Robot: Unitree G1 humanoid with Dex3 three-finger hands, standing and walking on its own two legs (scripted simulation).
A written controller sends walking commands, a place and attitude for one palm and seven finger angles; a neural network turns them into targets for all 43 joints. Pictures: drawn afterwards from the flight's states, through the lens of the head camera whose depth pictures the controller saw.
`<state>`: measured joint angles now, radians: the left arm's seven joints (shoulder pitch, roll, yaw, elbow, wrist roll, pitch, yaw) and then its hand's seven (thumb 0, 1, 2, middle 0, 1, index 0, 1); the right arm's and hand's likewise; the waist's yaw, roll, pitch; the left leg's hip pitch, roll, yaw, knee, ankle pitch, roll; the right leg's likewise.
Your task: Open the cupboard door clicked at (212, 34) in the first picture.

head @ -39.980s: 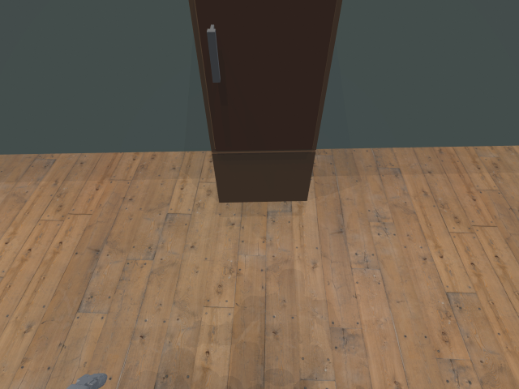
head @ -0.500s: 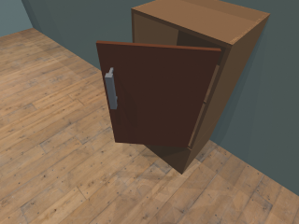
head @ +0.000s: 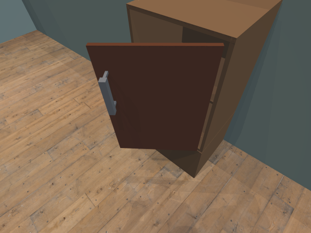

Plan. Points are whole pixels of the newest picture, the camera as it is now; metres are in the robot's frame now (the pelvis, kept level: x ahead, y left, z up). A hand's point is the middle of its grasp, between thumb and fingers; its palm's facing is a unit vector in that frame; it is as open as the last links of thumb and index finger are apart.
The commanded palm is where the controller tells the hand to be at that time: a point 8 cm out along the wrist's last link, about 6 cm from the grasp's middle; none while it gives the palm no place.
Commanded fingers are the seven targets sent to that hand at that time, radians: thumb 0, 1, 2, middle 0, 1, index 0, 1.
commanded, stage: come to a stop and stand still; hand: left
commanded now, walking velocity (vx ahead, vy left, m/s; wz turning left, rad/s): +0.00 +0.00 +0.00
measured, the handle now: (109, 93) +0.55 +0.20 +0.02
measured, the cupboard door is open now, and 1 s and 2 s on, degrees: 38 38 38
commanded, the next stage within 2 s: look again from close up in 0.48 s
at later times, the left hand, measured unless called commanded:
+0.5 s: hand out of the picture +0.04 +0.15 -0.17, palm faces +0.02 -0.97 -0.22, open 7.3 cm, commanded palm none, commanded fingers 0.00 0.90 0.90 -0.20 -0.30 -0.20 -0.30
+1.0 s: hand out of the picture +0.01 +0.15 -0.17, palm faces +0.04 -0.98 -0.21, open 7.3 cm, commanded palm none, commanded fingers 0.00 0.90 0.90 -0.20 -0.30 -0.20 -0.30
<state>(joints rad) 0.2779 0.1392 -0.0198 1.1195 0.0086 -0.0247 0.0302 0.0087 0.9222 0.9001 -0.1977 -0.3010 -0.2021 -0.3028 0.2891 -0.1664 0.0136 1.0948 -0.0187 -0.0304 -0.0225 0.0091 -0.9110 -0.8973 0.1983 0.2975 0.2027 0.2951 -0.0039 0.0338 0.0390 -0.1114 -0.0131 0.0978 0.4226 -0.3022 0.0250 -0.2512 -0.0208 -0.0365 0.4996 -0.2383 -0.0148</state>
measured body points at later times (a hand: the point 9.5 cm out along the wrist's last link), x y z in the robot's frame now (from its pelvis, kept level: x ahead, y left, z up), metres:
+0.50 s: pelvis +0.01 -0.03 +0.00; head +0.04 -0.04 +0.45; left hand +0.04 +0.20 -0.15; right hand +0.01 -0.25 -0.16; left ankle -0.05 +0.10 -0.74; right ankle +0.02 -0.11 -0.74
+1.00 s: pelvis +0.01 -0.03 +0.00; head +0.03 -0.03 +0.45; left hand +0.01 +0.20 -0.15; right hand +0.00 -0.24 -0.16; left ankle -0.05 +0.10 -0.74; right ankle +0.02 -0.11 -0.74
